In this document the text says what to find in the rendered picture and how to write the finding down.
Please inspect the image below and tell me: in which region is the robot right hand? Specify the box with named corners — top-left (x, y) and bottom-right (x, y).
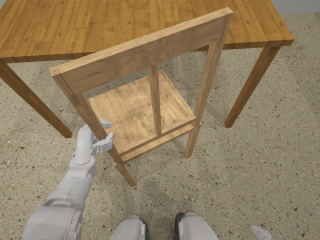
top-left (251, 225), bottom-right (272, 240)

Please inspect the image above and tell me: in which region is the robot right thigh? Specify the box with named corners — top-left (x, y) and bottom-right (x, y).
top-left (178, 216), bottom-right (219, 240)

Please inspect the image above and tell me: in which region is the robot left upper arm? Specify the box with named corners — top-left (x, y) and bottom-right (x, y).
top-left (24, 206), bottom-right (83, 240)

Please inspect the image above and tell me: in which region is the chair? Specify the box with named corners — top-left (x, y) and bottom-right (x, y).
top-left (49, 7), bottom-right (234, 187)

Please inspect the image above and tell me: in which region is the robot right shin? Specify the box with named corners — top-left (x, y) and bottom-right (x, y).
top-left (182, 213), bottom-right (195, 220)

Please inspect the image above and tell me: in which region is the table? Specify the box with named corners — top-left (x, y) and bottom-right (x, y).
top-left (0, 0), bottom-right (295, 139)

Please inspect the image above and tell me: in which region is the robot left forearm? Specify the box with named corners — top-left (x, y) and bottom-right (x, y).
top-left (21, 147), bottom-right (97, 240)

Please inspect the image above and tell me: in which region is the robot left hand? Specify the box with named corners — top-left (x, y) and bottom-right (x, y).
top-left (76, 119), bottom-right (114, 155)

